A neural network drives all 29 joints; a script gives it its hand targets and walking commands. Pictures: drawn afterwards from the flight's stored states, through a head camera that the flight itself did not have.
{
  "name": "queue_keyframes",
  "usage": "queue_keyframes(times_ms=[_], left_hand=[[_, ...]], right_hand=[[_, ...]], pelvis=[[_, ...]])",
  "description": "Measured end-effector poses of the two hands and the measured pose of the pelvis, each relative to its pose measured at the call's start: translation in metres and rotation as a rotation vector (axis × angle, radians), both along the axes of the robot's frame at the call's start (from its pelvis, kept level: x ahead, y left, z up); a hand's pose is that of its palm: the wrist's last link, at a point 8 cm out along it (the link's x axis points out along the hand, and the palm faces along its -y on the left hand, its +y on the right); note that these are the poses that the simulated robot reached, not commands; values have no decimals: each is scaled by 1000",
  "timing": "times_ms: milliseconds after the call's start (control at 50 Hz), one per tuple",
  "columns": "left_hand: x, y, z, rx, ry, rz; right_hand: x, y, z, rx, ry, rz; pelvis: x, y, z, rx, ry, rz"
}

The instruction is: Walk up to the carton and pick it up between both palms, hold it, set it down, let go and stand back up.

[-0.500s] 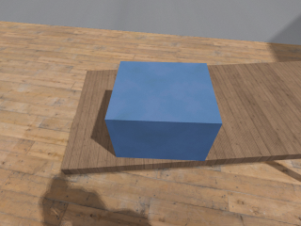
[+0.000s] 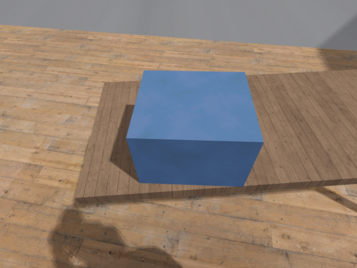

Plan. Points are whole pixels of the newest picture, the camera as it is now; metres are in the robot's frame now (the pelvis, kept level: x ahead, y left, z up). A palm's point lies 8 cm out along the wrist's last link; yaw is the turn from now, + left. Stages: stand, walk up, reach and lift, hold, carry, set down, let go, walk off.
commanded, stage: stand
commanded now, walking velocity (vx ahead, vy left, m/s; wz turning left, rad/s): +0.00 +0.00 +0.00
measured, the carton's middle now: (192, 127) +0.48 -0.02 +0.00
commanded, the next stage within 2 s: none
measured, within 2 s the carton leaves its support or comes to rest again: neither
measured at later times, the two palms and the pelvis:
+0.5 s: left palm out of the picture -0.05 +0.20 -0.15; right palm out of the picture -0.04 -0.21 -0.15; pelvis -0.01 +0.00 +0.00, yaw +0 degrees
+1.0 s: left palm out of the picture -0.04 +0.19 -0.15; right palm out of the picture -0.04 -0.22 -0.15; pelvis +0.00 -0.01 +0.00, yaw +0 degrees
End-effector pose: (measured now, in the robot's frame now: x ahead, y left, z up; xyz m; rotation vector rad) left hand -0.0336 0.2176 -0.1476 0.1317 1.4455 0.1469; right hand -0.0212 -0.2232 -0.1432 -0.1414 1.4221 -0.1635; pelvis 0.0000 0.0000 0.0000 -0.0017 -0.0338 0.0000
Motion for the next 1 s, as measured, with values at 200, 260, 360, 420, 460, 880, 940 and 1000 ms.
queue_keyframes(times_ms=[200, 260, 360, 420, 460, 880, 940, 1000], left_hand=[[-10, -5, -2, -9, 32, 5], [-13, -6, -2, -9, 40, 4], [-16, -9, -2, -13, 52, 5], [-17, -10, -2, -15, 56, 4], [-17, -11, -2, -17, 59, 4], [-14, -22, -4, -30, 61, 6], [-12, -24, -4, -32, 59, 6], [-11, -24, -4, -32, 58, 6]], right_hand=[[-8, 7, -2, 14, 22, -1], [-10, 8, -3, 18, 27, -2], [-13, 10, -4, 24, 35, -3], [-15, 10, -4, 26, 40, -4], [-16, 10, -4, 28, 44, -6], [-18, 7, -5, 32, 58, -9], [-17, 7, -5, 32, 56, -9], [-15, 7, -5, 32, 55, -9]], pelvis=[[-4, -1, 0, 1, 1, 1], [-5, -1, 0, 0, 2, 1], [-6, -1, -1, 1, 4, 1], [-6, -2, -1, 2, 5, 0], [-6, -3, -1, 1, 7, 1], [-3, -8, -1, 1, 13, -1], [-2, -9, -1, 1, 14, -1], [-1, -10, -1, 1, 15, -2]])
